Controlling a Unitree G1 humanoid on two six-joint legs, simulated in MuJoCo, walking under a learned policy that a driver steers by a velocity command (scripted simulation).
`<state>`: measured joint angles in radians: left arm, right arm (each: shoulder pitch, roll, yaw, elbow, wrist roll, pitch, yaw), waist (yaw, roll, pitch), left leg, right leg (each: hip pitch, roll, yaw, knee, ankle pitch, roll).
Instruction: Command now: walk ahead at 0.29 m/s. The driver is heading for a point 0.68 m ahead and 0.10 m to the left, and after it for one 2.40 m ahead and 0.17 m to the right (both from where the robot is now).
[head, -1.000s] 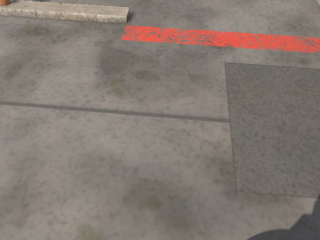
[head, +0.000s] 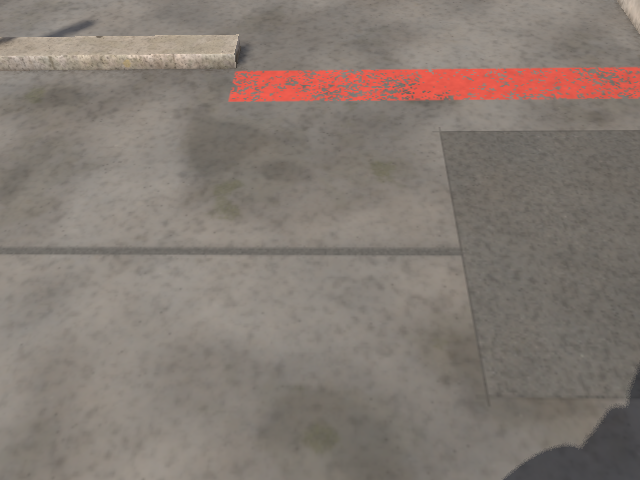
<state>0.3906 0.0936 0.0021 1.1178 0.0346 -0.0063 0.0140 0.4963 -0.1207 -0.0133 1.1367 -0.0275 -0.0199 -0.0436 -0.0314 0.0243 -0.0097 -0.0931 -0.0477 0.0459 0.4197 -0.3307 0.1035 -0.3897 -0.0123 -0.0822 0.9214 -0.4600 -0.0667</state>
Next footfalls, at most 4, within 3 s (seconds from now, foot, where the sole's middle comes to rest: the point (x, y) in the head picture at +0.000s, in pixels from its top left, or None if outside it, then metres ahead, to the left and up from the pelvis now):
0.08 right None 0.04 -0.12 -0.70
0.22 right None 0.04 -0.13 -0.78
0.60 left None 0.43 -0.05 -0.78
1.12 right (417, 404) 0.71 -0.18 -0.78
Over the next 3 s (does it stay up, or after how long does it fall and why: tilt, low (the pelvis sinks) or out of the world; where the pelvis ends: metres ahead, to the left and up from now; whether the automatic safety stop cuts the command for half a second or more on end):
stays up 1.26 -0.04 0.00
